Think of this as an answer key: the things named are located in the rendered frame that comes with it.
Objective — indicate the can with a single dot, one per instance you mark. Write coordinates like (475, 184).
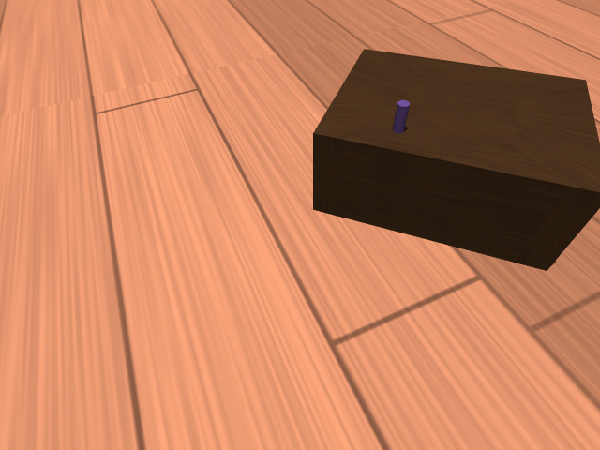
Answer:
(401, 116)

